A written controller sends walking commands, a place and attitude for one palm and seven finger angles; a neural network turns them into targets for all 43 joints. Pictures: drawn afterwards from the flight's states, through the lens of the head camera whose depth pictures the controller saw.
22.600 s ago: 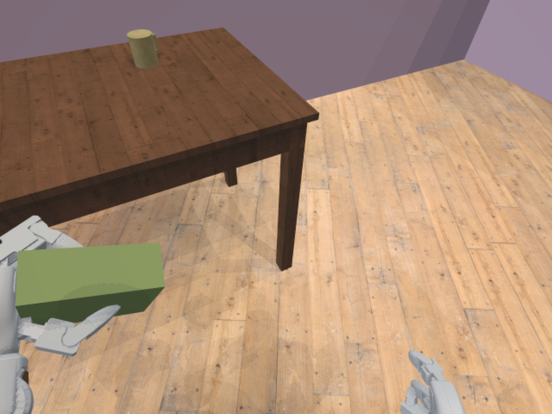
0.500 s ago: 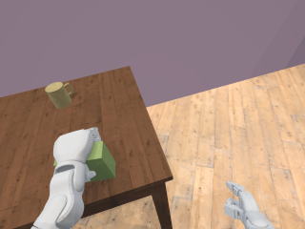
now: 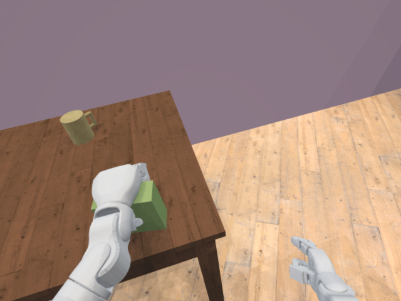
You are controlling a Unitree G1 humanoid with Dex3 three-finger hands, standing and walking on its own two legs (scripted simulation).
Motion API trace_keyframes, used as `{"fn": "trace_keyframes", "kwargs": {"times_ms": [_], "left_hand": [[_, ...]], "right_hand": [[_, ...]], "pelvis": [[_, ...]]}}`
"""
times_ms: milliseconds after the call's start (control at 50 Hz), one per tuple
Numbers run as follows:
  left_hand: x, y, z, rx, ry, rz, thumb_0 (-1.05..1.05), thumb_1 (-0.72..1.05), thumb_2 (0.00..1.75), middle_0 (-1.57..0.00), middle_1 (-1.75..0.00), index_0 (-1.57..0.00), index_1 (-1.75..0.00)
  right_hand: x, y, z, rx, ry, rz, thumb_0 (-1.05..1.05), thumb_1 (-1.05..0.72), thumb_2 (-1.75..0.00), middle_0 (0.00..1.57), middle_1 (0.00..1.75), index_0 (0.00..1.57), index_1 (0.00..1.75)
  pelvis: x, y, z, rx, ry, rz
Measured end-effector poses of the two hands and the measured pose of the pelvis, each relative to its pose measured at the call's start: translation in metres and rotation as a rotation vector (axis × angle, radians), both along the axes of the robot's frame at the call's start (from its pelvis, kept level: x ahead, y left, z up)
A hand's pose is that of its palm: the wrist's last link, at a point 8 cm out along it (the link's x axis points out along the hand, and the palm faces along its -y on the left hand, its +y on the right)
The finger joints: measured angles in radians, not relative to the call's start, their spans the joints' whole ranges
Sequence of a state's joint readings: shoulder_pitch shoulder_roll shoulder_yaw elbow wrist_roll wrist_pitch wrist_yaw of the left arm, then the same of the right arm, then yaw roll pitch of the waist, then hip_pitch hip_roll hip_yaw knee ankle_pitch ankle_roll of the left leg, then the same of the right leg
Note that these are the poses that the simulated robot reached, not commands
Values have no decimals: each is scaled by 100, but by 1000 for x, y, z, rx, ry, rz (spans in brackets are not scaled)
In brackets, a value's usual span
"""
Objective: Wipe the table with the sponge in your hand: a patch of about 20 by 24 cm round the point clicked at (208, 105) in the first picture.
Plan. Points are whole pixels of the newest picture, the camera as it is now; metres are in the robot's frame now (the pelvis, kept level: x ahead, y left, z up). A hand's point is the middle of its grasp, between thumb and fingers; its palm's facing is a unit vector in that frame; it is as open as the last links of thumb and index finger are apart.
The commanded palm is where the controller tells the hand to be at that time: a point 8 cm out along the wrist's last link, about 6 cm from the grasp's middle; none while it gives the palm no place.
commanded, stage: wipe forward along the third lane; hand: left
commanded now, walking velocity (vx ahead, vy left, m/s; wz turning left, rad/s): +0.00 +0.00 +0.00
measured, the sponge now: (136, 214) +0.28 +0.20 +0.04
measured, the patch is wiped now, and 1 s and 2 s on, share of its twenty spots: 0.90 0.95 1.00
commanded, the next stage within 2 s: wipe back along the third lane in 1.54 s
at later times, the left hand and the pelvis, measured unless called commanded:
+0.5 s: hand (137, 182) +0.32 +0.19 +0.09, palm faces +0.02 -0.07 -1.00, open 9.3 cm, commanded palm +0.30 +0.20 +0.12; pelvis -0.02 -0.02 +0.00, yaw +0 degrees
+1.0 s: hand (138, 165) +0.37 +0.21 +0.09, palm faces -0.04 -0.04 -1.00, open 9.3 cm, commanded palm +0.36 +0.23 +0.13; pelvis -0.02 -0.03 -0.01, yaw +0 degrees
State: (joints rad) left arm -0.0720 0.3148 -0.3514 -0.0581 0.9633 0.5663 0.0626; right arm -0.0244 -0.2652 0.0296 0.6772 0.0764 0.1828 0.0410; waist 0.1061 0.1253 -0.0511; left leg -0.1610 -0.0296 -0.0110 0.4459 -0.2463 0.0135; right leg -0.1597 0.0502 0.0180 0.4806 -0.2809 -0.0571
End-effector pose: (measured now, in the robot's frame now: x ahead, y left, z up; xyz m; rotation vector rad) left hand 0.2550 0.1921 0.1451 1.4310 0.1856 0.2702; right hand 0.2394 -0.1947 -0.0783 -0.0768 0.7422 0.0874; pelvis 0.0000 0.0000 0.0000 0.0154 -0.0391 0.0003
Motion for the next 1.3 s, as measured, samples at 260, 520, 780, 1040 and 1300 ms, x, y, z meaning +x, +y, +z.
{"fn": "trace_keyframes", "kwargs": {"times_ms": [260, 520, 780, 1040, 1300], "left_hand": [[22, -2, 2, 28, 18, 25, -1, -52, 111, -83, -139, -89, -135], [48, -2, 1, 44, 58, 49, -1, -54, 112, -86, -137, -90, -135], [76, 6, 3, 58, 88, 38, 0, -55, 113, -86, -136, -90, -137], [103, 15, 4, 75, 122, 48, 1, -56, 114, -86, -134, -89, -139], [133, 31, 4, 87, 151, 52, 1, -55, 114, -85, -135, -88, -141]], "right_hand": [[-21, -13, -13, -39, 57, -27, 1, -91, -90, 19, 30, 20, 30], [-57, -45, -25, -83, 109, -101, 1, -91, -90, 19, 30, 20, 30], [-91, -77, -35, -133, 177, -171, 1, -91, -90, 19, 30, 20, 30], [-108, -87, -48, -138, 251, -195, 1, -91, -90, 20, 30, 20, 30], [-122, -101, -51, -162, 315, -228, 1, -91, -90, 20, 30, 20, 30]], "pelvis": [[-10, -6, -1, 3, 15, 8], [-16, -17, -3, 6, 37, 5], [-19, -28, -4, 7, 67, 1], [-15, -36, -5, 8, 109, 1], [-5, -37, -6, 3, 152, -1]]}}
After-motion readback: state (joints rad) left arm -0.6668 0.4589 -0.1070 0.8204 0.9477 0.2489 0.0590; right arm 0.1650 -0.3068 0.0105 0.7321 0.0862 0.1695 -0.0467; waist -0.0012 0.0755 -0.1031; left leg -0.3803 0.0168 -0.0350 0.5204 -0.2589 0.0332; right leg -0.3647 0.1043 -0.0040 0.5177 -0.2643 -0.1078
